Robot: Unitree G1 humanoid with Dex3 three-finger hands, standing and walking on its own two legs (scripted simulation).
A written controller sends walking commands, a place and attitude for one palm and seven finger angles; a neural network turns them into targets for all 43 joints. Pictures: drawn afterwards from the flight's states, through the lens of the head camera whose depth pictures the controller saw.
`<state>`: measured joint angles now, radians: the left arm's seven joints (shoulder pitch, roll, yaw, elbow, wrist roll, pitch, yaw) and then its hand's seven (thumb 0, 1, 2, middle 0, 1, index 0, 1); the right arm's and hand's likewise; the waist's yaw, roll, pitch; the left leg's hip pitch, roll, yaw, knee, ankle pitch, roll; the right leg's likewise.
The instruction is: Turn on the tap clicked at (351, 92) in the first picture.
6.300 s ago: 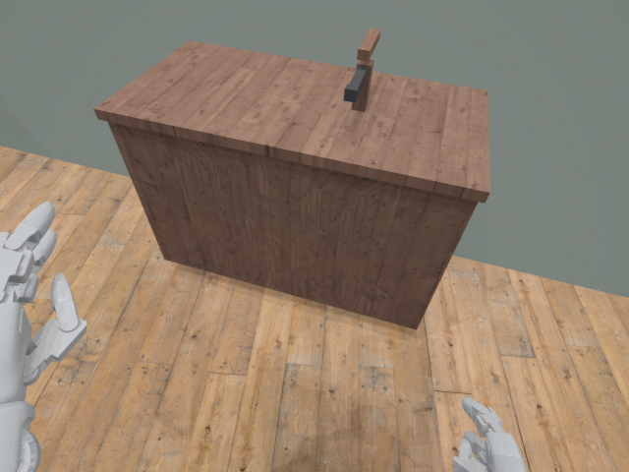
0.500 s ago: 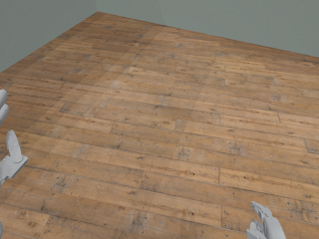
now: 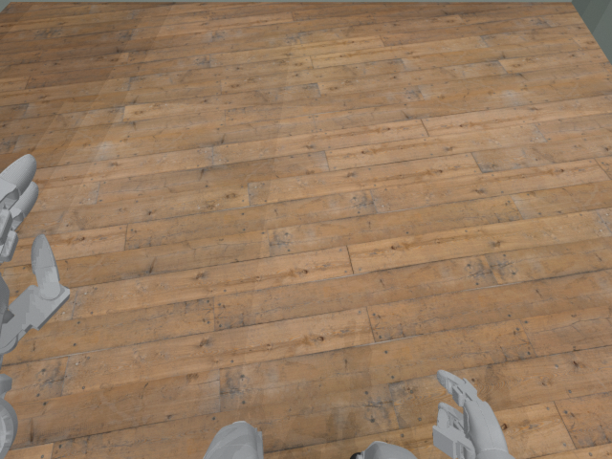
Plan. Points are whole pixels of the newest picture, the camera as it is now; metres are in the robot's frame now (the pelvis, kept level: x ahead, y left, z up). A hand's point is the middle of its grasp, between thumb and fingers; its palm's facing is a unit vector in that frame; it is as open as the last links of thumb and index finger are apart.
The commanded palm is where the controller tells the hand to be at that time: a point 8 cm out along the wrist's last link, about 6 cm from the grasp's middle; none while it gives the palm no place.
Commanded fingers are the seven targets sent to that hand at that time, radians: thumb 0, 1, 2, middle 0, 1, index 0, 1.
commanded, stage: turn to face it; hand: left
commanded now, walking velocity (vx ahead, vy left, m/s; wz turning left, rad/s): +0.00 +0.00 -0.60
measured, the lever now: out of the picture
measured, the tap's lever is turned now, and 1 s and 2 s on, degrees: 0 0 0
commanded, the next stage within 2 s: none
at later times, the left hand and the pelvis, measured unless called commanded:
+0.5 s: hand (105, 295) +0.23 +0.17 +0.19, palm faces +0.15 -0.91 -0.38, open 7.4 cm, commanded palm +0.19 +0.22 +0.19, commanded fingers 0.00 0.90 0.90 -0.20 -0.30 -0.20 -0.30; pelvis -0.05 +0.01 +0.01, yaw -18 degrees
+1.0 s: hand (264, 354) +0.19 +0.04 +0.19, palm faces -0.14 -0.88 -0.46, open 7.4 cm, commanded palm +0.17 +0.10 +0.19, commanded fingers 0.00 0.90 0.90 -0.20 -0.30 -0.20 -0.30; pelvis -0.12 -0.04 +0.01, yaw -35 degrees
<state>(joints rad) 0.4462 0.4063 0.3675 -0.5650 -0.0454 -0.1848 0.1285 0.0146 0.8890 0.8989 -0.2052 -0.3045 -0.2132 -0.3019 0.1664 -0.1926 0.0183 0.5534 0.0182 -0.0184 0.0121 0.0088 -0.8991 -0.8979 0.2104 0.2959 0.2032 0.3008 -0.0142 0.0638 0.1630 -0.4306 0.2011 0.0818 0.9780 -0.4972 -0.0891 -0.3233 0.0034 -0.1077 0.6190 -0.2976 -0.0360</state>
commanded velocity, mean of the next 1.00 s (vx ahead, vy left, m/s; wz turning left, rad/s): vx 0.00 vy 0.00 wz -0.60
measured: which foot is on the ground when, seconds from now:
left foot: up 0.00-0.28, down 0.30-0.66, up 0.68-1.00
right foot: down 0.00-0.32, up 0.34-0.64, down 0.66-1.00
